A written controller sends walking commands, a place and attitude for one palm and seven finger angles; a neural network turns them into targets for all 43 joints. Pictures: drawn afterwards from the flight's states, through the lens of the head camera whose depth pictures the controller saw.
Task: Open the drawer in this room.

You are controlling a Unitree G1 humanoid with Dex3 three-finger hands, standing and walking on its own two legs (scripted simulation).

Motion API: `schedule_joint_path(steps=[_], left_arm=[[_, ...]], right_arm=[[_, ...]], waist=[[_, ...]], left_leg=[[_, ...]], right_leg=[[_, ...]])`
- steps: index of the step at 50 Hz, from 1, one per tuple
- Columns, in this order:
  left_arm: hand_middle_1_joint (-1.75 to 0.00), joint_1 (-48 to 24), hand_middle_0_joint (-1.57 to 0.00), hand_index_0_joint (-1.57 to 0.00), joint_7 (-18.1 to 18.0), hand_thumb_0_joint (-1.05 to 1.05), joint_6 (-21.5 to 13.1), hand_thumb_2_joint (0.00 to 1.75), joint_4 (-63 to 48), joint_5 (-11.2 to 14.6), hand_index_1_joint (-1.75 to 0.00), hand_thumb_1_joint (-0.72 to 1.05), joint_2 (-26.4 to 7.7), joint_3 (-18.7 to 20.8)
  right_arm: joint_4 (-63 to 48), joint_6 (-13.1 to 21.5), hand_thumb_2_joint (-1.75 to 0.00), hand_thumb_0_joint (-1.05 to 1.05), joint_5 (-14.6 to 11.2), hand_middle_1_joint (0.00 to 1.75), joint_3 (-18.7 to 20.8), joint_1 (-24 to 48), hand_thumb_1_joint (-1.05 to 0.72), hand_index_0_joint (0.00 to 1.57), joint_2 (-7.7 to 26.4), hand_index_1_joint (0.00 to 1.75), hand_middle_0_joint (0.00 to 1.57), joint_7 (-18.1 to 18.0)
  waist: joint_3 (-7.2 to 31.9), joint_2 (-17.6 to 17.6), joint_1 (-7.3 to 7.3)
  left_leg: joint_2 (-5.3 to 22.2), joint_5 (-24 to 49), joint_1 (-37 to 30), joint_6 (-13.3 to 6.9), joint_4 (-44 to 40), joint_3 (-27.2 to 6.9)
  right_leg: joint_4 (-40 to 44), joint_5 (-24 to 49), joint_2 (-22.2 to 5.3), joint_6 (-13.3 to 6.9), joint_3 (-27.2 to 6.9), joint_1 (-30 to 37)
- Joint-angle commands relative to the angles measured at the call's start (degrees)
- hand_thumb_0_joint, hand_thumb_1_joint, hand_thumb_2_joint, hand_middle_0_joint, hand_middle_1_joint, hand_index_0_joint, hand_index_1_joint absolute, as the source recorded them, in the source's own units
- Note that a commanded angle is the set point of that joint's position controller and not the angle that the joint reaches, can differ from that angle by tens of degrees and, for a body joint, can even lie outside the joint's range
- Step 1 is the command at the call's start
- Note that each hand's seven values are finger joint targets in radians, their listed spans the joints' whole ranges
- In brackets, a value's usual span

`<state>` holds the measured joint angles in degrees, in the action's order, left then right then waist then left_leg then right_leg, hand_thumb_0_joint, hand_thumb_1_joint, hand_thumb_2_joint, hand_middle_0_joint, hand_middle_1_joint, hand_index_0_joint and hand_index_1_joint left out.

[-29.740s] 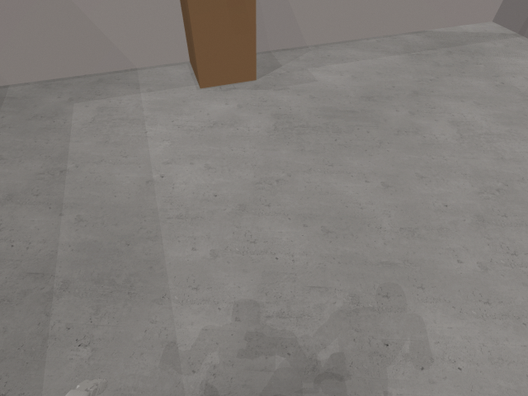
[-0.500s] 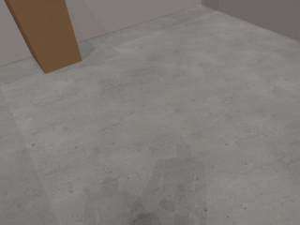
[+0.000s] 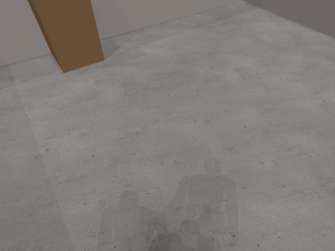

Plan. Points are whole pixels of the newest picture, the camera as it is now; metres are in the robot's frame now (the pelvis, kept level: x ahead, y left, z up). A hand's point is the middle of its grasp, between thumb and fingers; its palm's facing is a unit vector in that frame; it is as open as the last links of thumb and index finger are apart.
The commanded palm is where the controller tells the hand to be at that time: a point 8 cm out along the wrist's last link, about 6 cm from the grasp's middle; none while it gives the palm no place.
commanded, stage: stand and wait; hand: left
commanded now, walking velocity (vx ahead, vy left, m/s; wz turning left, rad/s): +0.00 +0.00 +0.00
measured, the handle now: out of the picture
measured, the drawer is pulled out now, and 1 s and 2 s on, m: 0.00 0.00 0.00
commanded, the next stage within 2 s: turn or walk to find it in 0.08 s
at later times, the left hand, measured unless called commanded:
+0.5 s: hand out of the picture +0.00 +0.17 -0.18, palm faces +0.08 -0.98 -0.18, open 7.4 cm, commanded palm none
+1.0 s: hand out of the picture +0.02 +0.20 -0.19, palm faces +0.15 -0.96 -0.22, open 7.4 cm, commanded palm none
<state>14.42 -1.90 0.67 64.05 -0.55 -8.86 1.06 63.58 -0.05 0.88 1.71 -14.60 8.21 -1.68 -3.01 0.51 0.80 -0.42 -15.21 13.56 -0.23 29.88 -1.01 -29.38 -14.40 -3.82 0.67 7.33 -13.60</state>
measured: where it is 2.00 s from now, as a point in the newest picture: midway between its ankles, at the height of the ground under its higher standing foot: outside the picture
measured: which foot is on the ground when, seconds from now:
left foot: down 0.00-1.00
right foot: down 0.00-0.96, up 0.98-1.00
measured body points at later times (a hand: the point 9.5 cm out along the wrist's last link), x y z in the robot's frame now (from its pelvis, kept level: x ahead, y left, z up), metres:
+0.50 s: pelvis +0.00 -0.01 +0.00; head +0.02 +0.00 +0.45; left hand +0.00 +0.22 -0.16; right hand +0.03 -0.23 -0.15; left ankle +0.01 +0.12 -0.74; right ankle +0.01 -0.12 -0.74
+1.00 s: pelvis -0.01 +0.00 -0.01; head +0.02 +0.01 +0.44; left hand +0.01 +0.25 -0.17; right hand +0.04 -0.24 -0.16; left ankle +0.01 +0.12 -0.74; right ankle +0.00 -0.12 -0.73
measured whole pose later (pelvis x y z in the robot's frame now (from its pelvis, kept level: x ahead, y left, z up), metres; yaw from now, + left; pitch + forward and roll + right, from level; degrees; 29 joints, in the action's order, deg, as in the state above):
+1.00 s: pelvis -0.01 +0.00 -0.01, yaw +6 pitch -1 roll -1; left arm 9.9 -1.2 3.0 59.5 -0.7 -12.0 3.4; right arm 58.2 -1.3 1.6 2.5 -14.3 9.3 -0.8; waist -4.2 0.9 -0.2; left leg -2.6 -16.7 19.8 -0.1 37.2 -6.8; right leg -40.7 -22.9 -4.2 1.2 9.0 -18.2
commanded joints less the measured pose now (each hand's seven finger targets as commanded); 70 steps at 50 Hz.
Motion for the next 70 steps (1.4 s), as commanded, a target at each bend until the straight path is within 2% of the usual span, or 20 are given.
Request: schedule_joint_path(steps=[1, 12, 17, 29, 33, 43, 45, 46, 47, 48, 50, 55, 59, 60, 61, 62, 63, 65, 66, 70], left_arm=[[-0.30, 3.5, -0.20, -0.20, -0.2, 0.00, -1.3, 0.90, -0.9, 0.0, -0.30, 0.90, -5.3, 0.5], [-0.30, 2.6, -0.20, -0.20, -0.1, 0.00, -0.8, 0.90, -1.9, -0.1, -0.30, 0.90, -7.1, 1.4], [-0.30, 2.2, -0.20, -0.20, 0.0, 0.00, -1.0, 0.90, -1.5, 0.0, -0.30, 0.90, -6.0, 1.1], [-0.30, 1.1, -0.20, -0.20, 0.3, 0.00, -1.9, 0.90, -0.9, 0.0, -0.30, 0.90, -9.3, 1.4], [-0.30, 2.0, -0.20, -0.20, 0.0, 0.00, -0.8, 0.90, -1.3, 0.1, -0.30, 0.90, -7.5, 1.4], [-0.30, -3.2, -0.20, -0.20, -0.1, 0.00, 0.2, 0.90, -7.0, -0.5, -0.30, 0.90, -11.3, 3.8], [-0.30, -5.2, -0.20, -0.20, 0.0, 0.00, 0.5, 0.90, -8.3, -0.5, -0.30, 0.90, -11.1, 3.9], [-0.30, -5.9, -0.20, -0.20, 0.1, 0.00, 0.7, 0.90, -9.0, -0.4, -0.30, 0.90, -10.3, 3.9], [-0.30, -5.6, -0.20, -0.20, 0.2, 0.00, 0.9, 0.90, -9.4, -0.1, -0.30, 0.90, -9.0, 3.8], [-0.30, -5.6, -0.20, -0.20, 0.3, 0.00, 0.9, 0.90, -9.9, -0.2, -0.30, 0.90, -8.3, 3.6], [-0.30, -6.3, -0.20, -0.20, 0.2, 0.00, 0.8, 0.90, -10.9, -0.2, -0.30, 0.90, -7.8, 3.5], [-0.30, -7.3, -0.20, -0.20, 0.5, 0.00, 0.0, 0.90, -12.3, 0.3, -0.30, 0.90, -6.8, 2.8], [-0.30, -0.8, -0.20, -0.20, 0.3, 0.00, -0.4, 0.90, -11.1, 0.6, -0.30, 0.90, -8.4, 3.1], [-0.30, 1.0, -0.20, -0.20, 0.0, 0.00, -0.7, 0.90, -10.6, 0.3, -0.30, 0.90, -11.5, 3.8], [-0.30, 0.8, -0.20, -0.20, -0.4, 0.00, -0.8, 0.90, -11.4, -0.6, -0.30, 0.90, -16.0, 4.8], [-0.30, -1.7, -0.20, -0.20, -0.3, 0.00, -0.5, 0.90, -12.9, -0.7, -0.30, 0.90, -17.1, 4.9], [-0.30, -3.4, -0.20, -0.20, -0.5, 0.00, -0.6, 0.90, -13.4, -0.4, -0.30, 0.90, -15.6, 5.2], [-0.30, -6.8, -0.20, -0.20, -0.1, 0.00, -0.8, 0.90, -13.8, -0.5, -0.30, 0.90, -12.4, 3.9], [-0.30, -6.9, -0.20, -0.20, 0.1, 0.00, -1.1, 0.90, -14.0, -0.5, -0.30, 0.90, -11.5, 3.5], [-0.30, 0.5, -0.20, -0.20, 0.0, 0.00, -1.7, 0.90, -12.4, -0.5, -0.30, 0.90, -11.3, 3.3]], right_arm=[[-1.9, 1.2, -0.90, 0.00, -0.3, 0.30, 0.1, -2.6, -0.90, 0.20, 5.6, 0.30, 0.20, -0.1], [-3.2, 0.2, -0.90, 0.00, 0.0, 0.30, 0.3, -1.9, -0.90, 0.20, 5.6, 0.30, 0.20, 0.2], [-2.5, 1.1, -0.90, 0.00, -0.1, 0.30, 0.1, -2.0, -0.90, 0.20, 6.6, 0.30, 0.20, 0.0], [-2.0, 1.7, -0.90, 0.00, -0.3, 0.30, 0.4, -0.7, -0.90, 0.20, 9.6, 0.30, 0.20, -0.2], [-2.6, 0.6, -0.90, 0.00, -0.2, 0.30, 0.0, -1.2, -0.90, 0.20, 7.2, 0.30, 0.20, 0.2], [-6.4, -0.9, -0.90, 0.00, 0.3, 0.30, 1.9, -2.5, -0.90, 0.20, 8.3, 0.30, 0.20, 0.7], [-7.0, -0.9, -0.90, 0.00, 0.5, 0.30, 2.1, -3.0, -0.90, 0.20, 8.8, 0.30, 0.20, 0.9], [-7.6, -0.8, -0.90, 0.00, 0.7, 0.30, 2.2, -3.0, -0.90, 0.20, 10.0, 0.30, 0.20, 0.8], [-8.4, -0.5, -0.90, 0.00, 0.9, 0.30, 2.5, -2.4, -0.90, 0.20, 11.9, 0.30, 0.20, 0.7], [-9.2, -0.1, -0.90, 0.00, 0.7, 0.30, 2.9, -2.5, -0.90, 0.20, 13.6, 0.30, 0.20, 0.4], [-9.3, -0.1, -0.90, 0.00, 0.8, 0.30, 3.5, -2.8, -0.90, 0.20, 14.5, 0.30, 0.20, -0.3], [-9.7, -0.8, -0.90, 0.00, 1.0, 0.30, 4.2, -3.5, -0.90, 0.20, 14.8, 0.30, 0.20, -0.4], [-11.0, -1.6, -0.90, 0.00, 0.5, 0.30, 4.6, -1.1, -0.90, 0.20, 14.1, 0.30, 0.20, 0.4], [-11.5, -1.5, -0.90, 0.00, 0.0, 0.30, 4.3, -0.6, -0.90, 0.20, 12.0, 0.30, 0.20, 0.8], [-12.9, -1.3, -0.90, 0.00, -0.1, 0.30, 3.9, -0.3, -0.90, 0.20, 9.2, 0.30, 0.20, 1.0], [-13.8, -1.7, -0.90, 0.00, 0.5, 0.30, 4.5, 1.8, -0.90, 0.20, 10.8, 0.30, 0.20, 0.9], [-13.6, -2.7, -0.90, 0.00, 0.9, 0.30, 4.8, 3.2, -0.90, 0.20, 11.3, 0.30, 0.20, 0.9], [-11.4, -3.3, -0.90, 0.00, 0.8, 0.30, 4.7, 2.4, -0.90, 0.20, 10.1, 0.30, 0.20, 1.7], [-10.6, -3.4, -0.90, 0.00, 0.7, 0.30, 4.3, 1.0, -0.90, 0.20, 9.5, 0.30, 0.20, 1.9], [-10.5, -3.3, -0.90, 0.00, 0.5, 0.30, 3.7, 3.3, -0.90, 0.20, 9.4, 0.30, 0.20, 2.0]], waist=[[0.9, -0.8, 0.07], [0.4, 1.1, -0.11], [1.9, -3.1, 0.22], [-0.8, -0.6, 0.23], [-1.4, -1.6, 0.55], [2.8, 3.2, -0.62], [2.0, -0.6, -1.26], [0.6, -4.7, -1.44], [-0.5, -11.4, -1.44], [-0.3, -16.0, -1.46], [2.4, -14.8, -1.57], [8.4, -9.4, -2.23], [9.6, -8.4, 0.45], [8.8, -3.6, 1.12], [6.5, 10.0, 1.63], [2.4, 12.0, 1.60], [-0.6, 11.7, 1.04], [-5.1, 5.4, -1.89], [-4.7, 6.5, -2.49], [-1.5, 8.0, -0.22]], left_leg=[[5.8, 8.3, 1.2, -1.1, -7.6, -5.0], [3.9, 6.2, 2.8, -0.4, -4.0, -3.6], [6.2, 10.4, 2.2, -1.2, -7.6, -7.0], [5.7, 7.7, 0.4, -0.9, -10.2, -5.2], [5.4, 7.1, 4.5, -0.6, -8.8, -5.9], [4.2, 4.3, 7.4, -0.3, 5.9, -2.9], [5.5, 5.7, 8.5, -1.3, 2.3, -7.2], [7.1, 6.1, 10.2, -2.7, -2.0, -13.1], [10.3, 5.1, 12.1, -5.0, -9.2, -23.4], [13.0, 8.0, 11.2, -8.1, -13.8, -31.8], [14.5, 13.9, 3.6, -12.4, -13.6, -34.8], [10.6, 23.3, -6.2, -11.2, -8.2, -30.7], [4.7, 14.9, 2.3, -5.4, -5.0, -25.6], [1.7, 5.6, 11.9, -2.4, -0.8, -20.8], [-4.0, -6.4, 21.8, 1.1, 9.8, -9.6], [-3.8, -15.5, 22.1, 1.8, 21.5, -6.2], [-1.4, -15.4, 20.8, 1.4, 29.4, -7.1], [0.1, -10.2, 19.0, 1.7, 38.0, -5.2], [0.1, -7.6, 19.0, 2.2, 39.6, -4.0], [0.6, -5.8, 19.9, 3.7, 39.4, -2.1]], right_leg=[[7.0, 4.9, -4.5, -0.6, -5.5, 3.5], [8.9, -1.5, -7.2, -1.9, -6.1, 2.2], [6.3, 3.4, -4.4, -0.6, -3.6, 5.1], [10.8, 2.4, -4.8, -1.4, -4.9, 6.1], [8.6, 0.4, -5.2, -0.7, -3.5, 6.7], [6.5, -2.2, -13.9, -4.9, -4.0, 2.1], [1.8, -4.5, -10.9, -3.1, -1.3, 0.1], [-2.5, -7.0, -7.3, -1.5, 0.1, -0.9], [-9.5, -8.2, -2.0, 0.4, 0.9, -1.4], [-16.7, -11.3, 1.6, 0.9, -0.7, -3.2], [-25.7, -17.4, 2.3, 0.7, -6.9, -10.4], [-17.3, -15.3, 4.7, 1.7, -8.2, -10.9], [6.8, -1.0, 5.5, 1.7, -6.1, 6.8], [10.9, -0.3, -0.7, 0.4, -10.9, 15.8], [14.4, -4.2, -14.5, -4.1, -24.3, 18.5], [16.5, -4.0, -22.6, -8.9, -28.9, 8.2], [17.2, -4.8, -22.4, -10.1, -28.9, 1.0], [14.7, 1.3, -15.9, -8.6, -18.7, -4.4], [13.2, 6.4, -13.6, -7.5, -14.2, -3.0], [9.9, 22.1, -12.9, -7.2, -10.4, 4.9]])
